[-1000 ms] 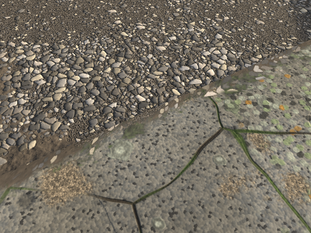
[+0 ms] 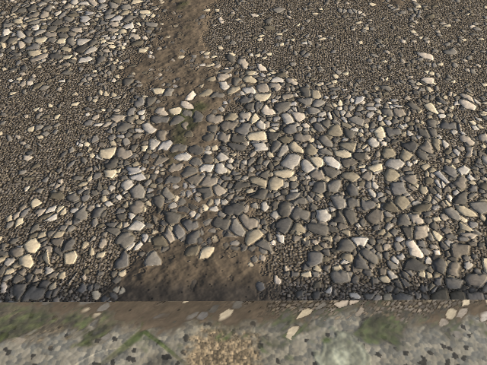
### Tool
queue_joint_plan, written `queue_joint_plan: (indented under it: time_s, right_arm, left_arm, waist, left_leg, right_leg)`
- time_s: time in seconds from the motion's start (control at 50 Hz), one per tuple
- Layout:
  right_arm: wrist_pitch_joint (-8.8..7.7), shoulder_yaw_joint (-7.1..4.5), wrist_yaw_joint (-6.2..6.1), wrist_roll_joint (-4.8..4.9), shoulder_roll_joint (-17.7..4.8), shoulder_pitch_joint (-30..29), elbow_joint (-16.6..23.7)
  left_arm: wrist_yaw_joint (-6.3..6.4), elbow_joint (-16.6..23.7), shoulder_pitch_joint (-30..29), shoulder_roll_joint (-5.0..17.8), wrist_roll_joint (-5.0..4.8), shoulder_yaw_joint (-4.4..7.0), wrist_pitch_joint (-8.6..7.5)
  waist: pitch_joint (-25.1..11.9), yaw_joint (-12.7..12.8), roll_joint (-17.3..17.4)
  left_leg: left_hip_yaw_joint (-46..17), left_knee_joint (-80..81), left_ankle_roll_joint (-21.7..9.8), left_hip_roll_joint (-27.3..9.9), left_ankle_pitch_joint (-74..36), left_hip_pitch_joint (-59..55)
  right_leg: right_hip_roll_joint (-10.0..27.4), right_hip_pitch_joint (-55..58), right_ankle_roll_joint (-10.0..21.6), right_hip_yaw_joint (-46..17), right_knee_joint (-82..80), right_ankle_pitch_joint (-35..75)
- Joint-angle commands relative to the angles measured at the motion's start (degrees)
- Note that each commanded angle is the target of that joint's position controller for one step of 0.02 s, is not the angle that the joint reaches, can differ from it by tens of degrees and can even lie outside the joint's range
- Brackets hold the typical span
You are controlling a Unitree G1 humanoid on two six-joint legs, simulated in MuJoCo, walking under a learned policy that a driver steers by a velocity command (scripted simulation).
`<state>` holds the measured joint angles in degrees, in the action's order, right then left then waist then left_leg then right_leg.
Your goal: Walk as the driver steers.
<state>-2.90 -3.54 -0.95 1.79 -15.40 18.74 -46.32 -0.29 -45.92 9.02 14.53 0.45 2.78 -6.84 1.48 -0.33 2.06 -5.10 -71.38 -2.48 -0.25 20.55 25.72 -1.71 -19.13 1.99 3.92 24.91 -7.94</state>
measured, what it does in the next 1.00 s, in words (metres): walks ahead: left foot, then right foot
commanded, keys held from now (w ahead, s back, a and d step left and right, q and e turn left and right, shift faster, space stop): w+q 0.02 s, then w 0.98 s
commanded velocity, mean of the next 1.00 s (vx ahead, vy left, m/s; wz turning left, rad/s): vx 0.50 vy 0.00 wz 0.15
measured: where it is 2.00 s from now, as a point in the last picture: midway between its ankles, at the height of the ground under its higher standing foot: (204, 228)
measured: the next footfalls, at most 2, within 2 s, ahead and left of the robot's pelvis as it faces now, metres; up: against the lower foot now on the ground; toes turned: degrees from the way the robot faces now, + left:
left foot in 0.36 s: +0.34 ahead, +0.18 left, +0.00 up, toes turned +9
right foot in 0.86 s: +0.56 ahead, -0.03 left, +0.00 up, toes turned +4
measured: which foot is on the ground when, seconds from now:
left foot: up 0.00-0.34, down 0.36-0.90, up 0.92-1.00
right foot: down 0.00-0.38, up 0.40-0.84, down 0.86-1.00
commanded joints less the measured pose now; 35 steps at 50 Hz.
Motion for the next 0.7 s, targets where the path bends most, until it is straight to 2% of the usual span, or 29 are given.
queue_joint_plan:
  time_s: [0.02, 0.06, 0.1, 0.14, 0.2, 0.24, 0.28, 0.3, 0.32, 0.34, 0.36, 0.38, 0.4, 0.42, 0.44, 0.46, 0.48, 0.5, 0.54, 0.58, 0.62, 0.64, 0.66, 0.68, 0.7]
  right_arm:
    - [0.43, -0.9, 0.17, 0.19, -1.8, 2.2, 4.8]
    - [0.87, -0.51, 0.03, -0.42, -0.8, -0.6, 6.6]
    - [0.6, -0.19, 0.11, -0.81, -0.6, -3.0, 7.5]
    - [0.12, 0.23, 0.75, -0.92, -0.6, -5.8, 8.3]
    - [-0.62, 0.91, 2.08, -0.94, -0.2, -12.0, 10.0]
    - [-0.7, 1.06, 2.63, -0.58, -0.5, -15.6, 11.5]
    - [-0.75, 0.85, 3.03, -0.48, -1.7, -17.2, 12.6]
    - [-0.83, 0.53, 3.12, -0.59, -2.5, -16.7, 12.8]
    - [-0.88, -0.13, 3.12, -0.79, -3.5, -13.6, 12.2]
    - [-0.87, -1.49, 2.92, -1.16, -5.4, -6.5, 9.9]
    - [-0.71, -3.32, 2.3, -1.2, -8.8, 3.8, 7.1]
    - [-0.4, -4.81, 1.39, -2.02, -16.1, 10.8, 6.4]
    - [-0.57, -3.95, 1.86, -1.39, -14.2, 12.1, 6.2]
    - [-0.92, -2.73, 2.26, -1.3, -10.1, 9.0, 6.1]
    - [-1.0, -1.98, 2.46, -1.1, -7.4, 4.9, 6.4]
    - [-1.16, -1.26, 2.68, -1.35, -5.2, 0.7, 6.9]
    - [-1.47, -0.89, 2.8, -1.87, -3.9, -2.0, 7.1]
    - [-1.81, -0.83, 2.87, -2.11, -3.2, -3.0, 6.9]
    - [-2.63, -1.13, 2.62, -2.26, -3.7, -1.8, 5.5]
    - [-3.03, -1.54, 1.88, -2.28, -4.8, 0.6, 3.7]
    - [-2.71, -1.6, 1.23, -2.15, -5.3, 2.3, 2.4]
    - [-2.52, -1.76, 0.9, -1.96, -6.0, 2.2, 2.1]
    - [-2.45, -1.85, 0.68, -1.8, -6.5, 2.5, 1.7]
    - [-2.41, -2.13, 0.81, -2.13, -7.3, 3.6, 1.1]
    - [-2.44, -2.14, 0.87, -2.01, -7.5, 3.3, 0.9]
  left_arm:
    - [-0.16, 1.1, 2.3, 4.6, 0.11, 1.36, -0.81]
    - [-0.43, -0.5, 4.0, 6.2, -0.2, 1.98, -1.34]
    - [-0.53, -1.5, 5.3, 7.6, -0.11, 2.46, -1.22]
    - [-0.61, -2.3, 6.0, 8.2, -0.56, 2.54, -0.69]
    - [-0.58, -3.1, 7.6, 9.3, -1.35, 2.48, 0.28]
    - [-0.63, -4.2, 10.0, 10.4, -1.96, 2.54, 0.9]
    - [-0.57, -5.0, 11.4, 11.1, -2.42, 2.59, 1.7]
    - [-0.48, -5.3, 11.5, 11.7, -2.57, 2.71, 2.18]
    - [-0.39, -5.5, 10.8, 12.1, -2.7, 2.71, 2.68]
    - [-0.19, -5.7, 10.5, 11.8, -2.7, 2.44, 3.01]
    - [0.05, -5.6, 10.8, 9.7, -2.09, 1.63, 3.02]
    - [-0.27, -3.5, 14.5, 3.8, -0.54, -0.31, 1.96]
    - [-0.66, -3.7, 15.7, 3.7, -1.53, -0.63, 0.31]
    - [-0.91, -2.7, 11.7, 8.5, -3.4, 0.96, -0.26]
    - [-0.76, -1.6, 8.3, 8.4, -3.51, 0.95, -0.18]
    - [-0.33, -1.6, 6.8, 7.7, -2.33, 1.03, 0.11]
    - [-0.15, -1.8, 7.5, 7.4, -1.61, 1.44, 0.84]
    - [-0.21, -2.3, 9.0, 6.5, -1.66, 1.44, 1.74]
    - [0.26, -2.5, 9.4, 5.4, -1.48, 1.48, 3.15]
    - [0.74, -1.2, 5.9, 4.6, -0.96, 1.28, 3.62]
    - [0.71, -0.3, 2.7, 3.7, -0.6, 0.92, 3.41]
    - [0.27, 1.1, -1.0, 3.4, -0.2, 0.79, 3.04]
    - [-0.1, 1.5, -2.5, 3.0, -0.26, 0.64, 2.74]
    - [-0.34, 1.5, -2.9, 2.0, -0.18, 0.32, 2.7]
    - [-0.58, 1.7, -3.8, 2.6, -0.36, 0.45, 2.71]
  waist:
    - [-2.6, 0.1, -6.6]
    - [-0.8, 0.2, -5.1]
    - [-0.5, 0.5, -4.1]
    - [0.0, 1.0, -4.1]
    - [1.4, 2.9, -4.5]
    - [2.3, 4.1, -5.1]
    - [2.7, 4.1, -5.9]
    - [2.3, 3.4, -6.5]
    - [0.8, 1.0, -6.9]
    - [-3.3, -2.7, -6.2]
    - [-9.3, -7.2, -4.2]
    - [-16.8, -6.6, 9.2]
    - [-23.1, -6.1, 12.9]
    - [-15.4, -5.6, 7.8]
    - [-9.9, -4.2, 5.9]
    - [-6.3, -2.4, 2.6]
    - [-4.6, -0.2, 3.5]
    - [-4.2, 1.2, 4.0]
    - [-3.4, 2.0, 2.6]
    - [-1.5, 1.6, 1.2]
    - [-0.6, 0.8, 1.1]
    - [-0.1, -0.1, 0.8]
    - [-0.1, -0.4, 1.2]
    - [-1.8, -0.7, 2.3]
    - [-0.8, -0.6, 2.7]
  left_leg:
    - [-1.4, 0.6, 0.1, -6.8, -3.3, 10.1]
    - [-1.5, 5.3, 0.3, -7.3, -5.1, 12.0]
    - [-2.1, 11.1, 0.4, -7.2, -9.1, 14.1]
    - [-1.1, 18.8, 0.0, -7.1, -15.1, 14.4]
    - [3.8, 28.5, -0.1, -6.0, -20.5, 10.6]
    - [5.1, 31.9, -0.3, -5.3, -18.9, 9.7]
    - [5.6, 35.1, -1.3, -4.5, -14.4, 9.2]
    - [6.3, 36.8, -1.9, -3.7, -12.3, 7.4]
    - [7.7, 39.2, -2.7, -2.0, -12.3, 2.1]
    - [9.7, 41.1, -3.8, 0.4, -13.4, -8.0]
    - [6.7, 40.2, -5.9, -1.5, -14.5, -22.4]
    - [-18.7, 43.1, -14.0, -17.4, -11.0, -41.7]
    - [-38.6, 53.9, -18.6, -23.5, -4.9, -45.9]
    - [-32.2, 54.6, -15.7, -21.6, -3.2, -40.2]
    - [-23.3, 54.4, -13.7, -19.2, -6.5, -33.1]
    - [-17.1, 55.6, -12.3, -16.3, -10.7, -25.5]
    - [-12.4, 57.1, -11.1, -13.9, -14.1, -19.9]
    - [-9.9, 58.9, -10.8, -12.5, -15.3, -16.8]
    - [-7.0, 60.4, -11.4, -12.1, -21.6, -15.1]
    - [-5.1, 61.3, -11.6, -12.3, -25.3, -15.9]
    - [-3.4, 61.5, -10.9, -12.0, -25.4, -17.3]
    - [-2.2, 61.4, -10.0, -11.4, -27.3, -17.6]
    - [-0.7, 61.4, -9.4, -10.6, -26.6, -17.5]
    - [1.3, 60.7, -9.5, -9.6, -27.3, -15.7]
    - [2.9, 61.0, -9.2, -8.6, -26.5, -12.7]
  right_leg:
    - [16.1, 9.4, 9.9, -14.8, -15.2, 2.2]
    - [16.7, 8.2, 11.5, -12.4, -17.1, 5.1]
    - [17.0, 10.0, 12.3, -10.2, -17.7, 7.7]
    - [15.9, 11.5, 11.5, -6.9, -17.3, 9.8]
    - [14.5, 10.7, 9.9, -3.1, -16.0, 9.7]
    - [15.8, 12.5, 9.5, -3.6, -15.2, 7.7]
    - [17.7, 16.2, 8.7, -4.1, -13.4, 7.7]
    - [18.2, 17.5, 8.1, -4.2, -11.7, 9.6]
    - [17.9, 17.5, 7.1, -3.4, -7.9, 15.7]
    - [15.5, 16.1, 5.5, -0.8, 0.9, 24.3]
    - [12.4, 9.3, 3.0, 2.2, 15.0, 23.7]
    - [4.8, -11.4, -1.1, 3.2, 39.3, -1.1]
    - [0.6, -21.7, -1.1, -6.4, 50.3, -24.8]
    - [4.0, -27.0, -0.2, -8.6, 53.7, -22.0]
    - [6.5, -27.2, 0.3, -7.2, 52.2, -17.2]
    - [8.6, -24.7, 0.2, -7.0, 48.5, -12.5]
    - [10.2, -21.0, 0.2, -7.5, 45.2, -8.8]
    - [10.8, -17.7, 0.0, -7.7, 43.3, -6.4]
    - [10.5, -16.9, -0.8, -7.4, 40.1, -3.6]
    - [10.5, -20.2, -1.4, -7.9, 33.9, 0.6]
    - [10.2, -21.9, -1.7, -7.9, 26.6, 6.0]
    - [9.7, -21.9, -1.3, -7.8, 22.3, 9.6]
    - [8.9, -20.4, -1.0, -7.0, 18.5, 12.8]
    - [7.3, -15.4, -1.6, -5.3, 18.9, 14.6]
    - [6.2, -12.0, -1.6, -4.4, 17.2, 15.4]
